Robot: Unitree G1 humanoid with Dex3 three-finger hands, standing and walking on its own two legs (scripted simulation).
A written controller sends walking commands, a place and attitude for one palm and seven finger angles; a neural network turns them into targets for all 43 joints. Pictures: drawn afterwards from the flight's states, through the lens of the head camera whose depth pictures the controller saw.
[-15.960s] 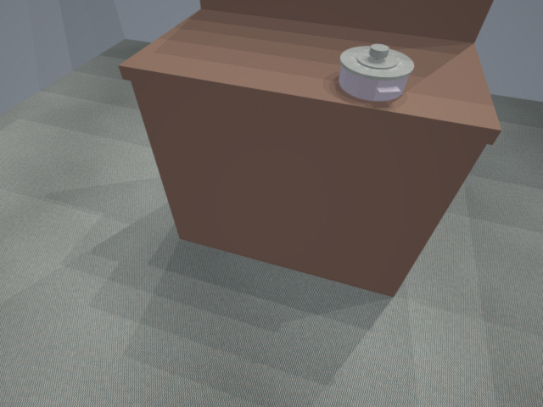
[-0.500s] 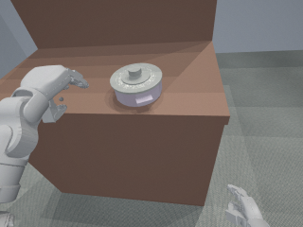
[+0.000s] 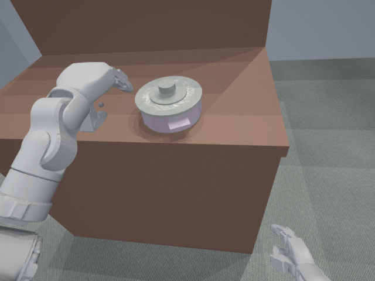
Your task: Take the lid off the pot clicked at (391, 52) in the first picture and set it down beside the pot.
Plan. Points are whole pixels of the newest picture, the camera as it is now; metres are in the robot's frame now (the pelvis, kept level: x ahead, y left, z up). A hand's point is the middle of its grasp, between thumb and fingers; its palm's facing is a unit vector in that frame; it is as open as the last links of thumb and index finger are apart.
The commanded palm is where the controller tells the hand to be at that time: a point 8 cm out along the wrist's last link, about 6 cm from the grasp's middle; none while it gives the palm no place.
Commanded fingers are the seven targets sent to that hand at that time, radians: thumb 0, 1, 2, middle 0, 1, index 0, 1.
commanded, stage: move the open hand above the knob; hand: left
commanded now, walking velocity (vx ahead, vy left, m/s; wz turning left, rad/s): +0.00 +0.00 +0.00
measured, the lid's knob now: (166, 86) +0.54 +0.12 +0.16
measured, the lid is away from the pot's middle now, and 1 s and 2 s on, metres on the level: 0.00 0.00 0.00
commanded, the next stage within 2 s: none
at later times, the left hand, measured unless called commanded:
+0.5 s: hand (133, 95) +0.42 +0.16 +0.21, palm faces -0.13 -0.02 -0.99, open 9.7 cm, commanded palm +0.40 +0.17 +0.29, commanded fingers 0.00 -0.38 1.74 -0.90 -0.08 -0.90 -0.08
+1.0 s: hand (153, 69) +0.49 +0.12 +0.23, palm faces -0.18 -0.03 -0.98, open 9.7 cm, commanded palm +0.47 +0.13 +0.29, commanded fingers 0.00 -0.38 1.74 -0.90 -0.08 -0.90 -0.08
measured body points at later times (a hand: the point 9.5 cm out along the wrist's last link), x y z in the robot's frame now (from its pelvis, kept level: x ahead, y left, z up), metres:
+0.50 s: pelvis +0.02 -0.01 +0.00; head +0.02 -0.06 +0.45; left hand +0.42 +0.16 +0.27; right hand +0.22 -0.23 -0.11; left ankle +0.06 +0.09 -0.74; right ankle +0.01 -0.12 -0.74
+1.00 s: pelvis +0.04 -0.01 +0.00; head +0.05 -0.06 +0.45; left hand +0.49 +0.12 +0.29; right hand +0.19 -0.25 -0.13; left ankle +0.06 +0.09 -0.74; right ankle +0.01 -0.12 -0.74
